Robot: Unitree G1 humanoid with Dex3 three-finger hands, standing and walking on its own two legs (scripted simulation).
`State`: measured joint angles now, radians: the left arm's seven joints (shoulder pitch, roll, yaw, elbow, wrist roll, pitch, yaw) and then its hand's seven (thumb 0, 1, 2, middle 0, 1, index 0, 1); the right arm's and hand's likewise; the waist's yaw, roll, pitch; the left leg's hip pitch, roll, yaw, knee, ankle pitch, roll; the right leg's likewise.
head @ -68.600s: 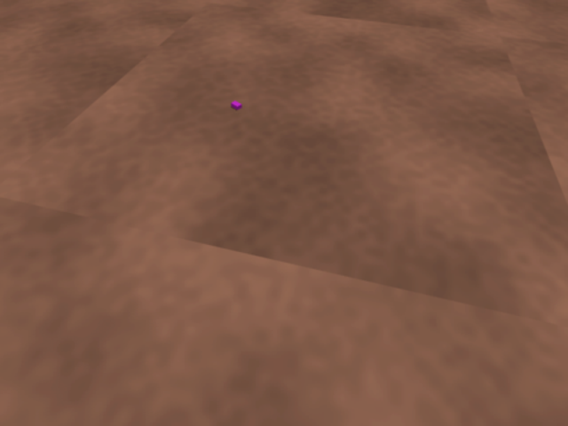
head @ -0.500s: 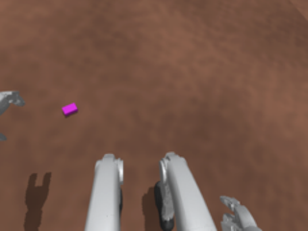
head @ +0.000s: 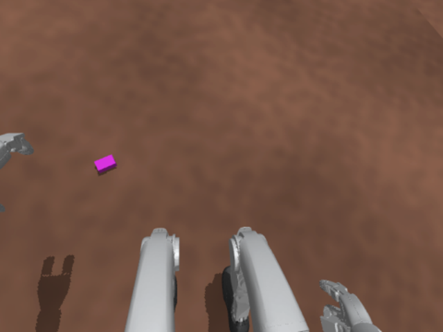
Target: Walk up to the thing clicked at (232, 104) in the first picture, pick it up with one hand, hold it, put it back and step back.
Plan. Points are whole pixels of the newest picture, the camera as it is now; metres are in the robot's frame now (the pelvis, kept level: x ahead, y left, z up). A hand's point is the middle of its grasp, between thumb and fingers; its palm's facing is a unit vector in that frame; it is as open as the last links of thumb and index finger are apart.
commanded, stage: go down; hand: left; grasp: from above
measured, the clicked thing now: (105, 163) +0.57 +0.33 -0.51
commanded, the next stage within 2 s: approach in 1.14 s
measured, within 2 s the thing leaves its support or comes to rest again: neither
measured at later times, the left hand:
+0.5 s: hand out of the picture +0.36 +0.39 -0.04, palm faces -0.43 -0.04 -0.90, open 11.9 cm
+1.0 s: hand out of the picture +0.35 +0.39 -0.04, palm faces -0.43 -0.04 -0.90, open 11.8 cm
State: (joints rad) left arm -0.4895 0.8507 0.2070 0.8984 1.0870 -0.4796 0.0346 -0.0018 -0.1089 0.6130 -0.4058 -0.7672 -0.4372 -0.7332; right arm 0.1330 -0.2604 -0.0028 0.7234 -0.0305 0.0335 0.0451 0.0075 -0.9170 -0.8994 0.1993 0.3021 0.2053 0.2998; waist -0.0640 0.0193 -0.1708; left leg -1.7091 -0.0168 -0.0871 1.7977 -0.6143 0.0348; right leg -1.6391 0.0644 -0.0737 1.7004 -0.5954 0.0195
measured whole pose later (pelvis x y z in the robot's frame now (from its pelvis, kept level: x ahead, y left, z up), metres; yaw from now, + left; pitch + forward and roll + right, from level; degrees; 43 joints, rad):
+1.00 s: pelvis +0.01 +0.01 +0.03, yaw +0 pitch +29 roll -8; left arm -0.44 0.83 0.21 0.90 1.11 -0.49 0.08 0.00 -0.16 0.66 -0.41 -0.74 -0.42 -0.73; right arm 0.14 -0.26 -0.01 0.73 -0.03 0.04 0.05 0.01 -0.92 -0.90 0.20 0.30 0.21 0.30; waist -0.05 0.02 -0.17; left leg -1.61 -0.02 -0.08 1.71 -0.61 0.04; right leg -1.53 0.06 -0.07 1.60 -0.59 0.03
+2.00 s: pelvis -0.01 -0.01 -0.18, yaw -4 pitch +33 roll -10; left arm -0.78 0.91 0.28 1.44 1.43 -0.55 0.47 0.00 0.32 0.34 -0.78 -0.38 -0.80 -0.36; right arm 0.01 -0.22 0.03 0.81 -0.18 0.01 0.15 0.00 -0.90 -0.89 0.20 0.30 0.21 0.30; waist -0.13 -0.05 -0.06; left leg -2.29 -0.02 -0.10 2.39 -0.67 0.04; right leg -2.20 0.06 -0.12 2.28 -0.67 0.03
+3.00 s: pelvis +0.00 +0.00 -0.24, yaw -8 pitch +26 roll -12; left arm -0.71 0.98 0.26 1.57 1.45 -0.42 0.68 0.00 0.28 0.34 -0.74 -0.40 -0.77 -0.37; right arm -0.03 -0.27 0.14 0.79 -0.26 -0.10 0.18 0.00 -0.91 -0.90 0.20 0.30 0.21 0.30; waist -0.20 -0.16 0.02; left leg -2.35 0.00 -0.17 2.63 -0.75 0.04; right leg -2.27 0.09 -0.19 2.47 -0.69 0.04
